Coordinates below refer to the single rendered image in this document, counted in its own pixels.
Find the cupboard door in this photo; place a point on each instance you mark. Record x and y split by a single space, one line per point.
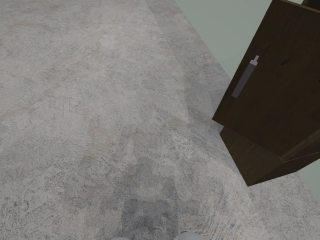
279 106

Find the handle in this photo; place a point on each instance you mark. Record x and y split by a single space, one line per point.
247 73

